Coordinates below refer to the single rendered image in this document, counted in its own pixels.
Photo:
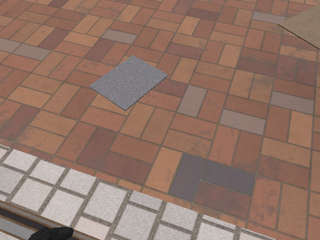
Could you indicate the robot left hand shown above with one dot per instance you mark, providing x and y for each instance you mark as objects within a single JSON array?
[{"x": 56, "y": 233}]

